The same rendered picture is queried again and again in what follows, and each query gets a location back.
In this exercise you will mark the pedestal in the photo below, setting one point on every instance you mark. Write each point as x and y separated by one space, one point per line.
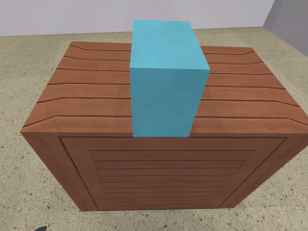
246 127

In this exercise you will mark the carton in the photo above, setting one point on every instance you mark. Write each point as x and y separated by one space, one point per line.
168 74

